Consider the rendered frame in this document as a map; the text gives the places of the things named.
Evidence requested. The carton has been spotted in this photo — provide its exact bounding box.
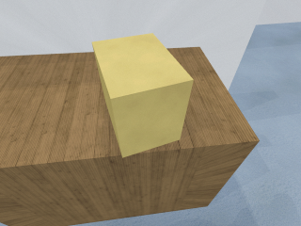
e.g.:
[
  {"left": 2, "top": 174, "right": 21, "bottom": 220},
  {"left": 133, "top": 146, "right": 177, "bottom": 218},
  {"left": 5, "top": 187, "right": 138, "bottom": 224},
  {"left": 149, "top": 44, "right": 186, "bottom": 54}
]
[{"left": 92, "top": 33, "right": 194, "bottom": 158}]

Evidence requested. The pedestal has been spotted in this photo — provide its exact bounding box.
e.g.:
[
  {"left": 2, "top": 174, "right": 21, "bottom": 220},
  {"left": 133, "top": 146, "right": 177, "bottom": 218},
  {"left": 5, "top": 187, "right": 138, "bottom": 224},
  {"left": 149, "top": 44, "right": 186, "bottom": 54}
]
[{"left": 0, "top": 47, "right": 260, "bottom": 226}]

